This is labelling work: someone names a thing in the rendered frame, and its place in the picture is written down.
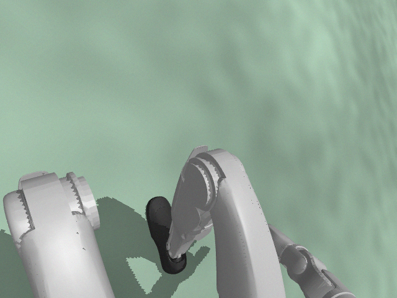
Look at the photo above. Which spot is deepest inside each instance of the right robot foot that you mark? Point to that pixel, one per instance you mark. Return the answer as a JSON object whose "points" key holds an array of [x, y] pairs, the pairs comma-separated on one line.
{"points": [[158, 214]]}

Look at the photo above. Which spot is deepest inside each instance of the right robot arm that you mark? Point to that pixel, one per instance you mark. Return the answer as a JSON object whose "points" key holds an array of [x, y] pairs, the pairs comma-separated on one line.
{"points": [[312, 275]]}

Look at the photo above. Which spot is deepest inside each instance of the right robot hand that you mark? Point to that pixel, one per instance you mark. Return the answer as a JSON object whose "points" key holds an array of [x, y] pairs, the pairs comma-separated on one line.
{"points": [[281, 241]]}

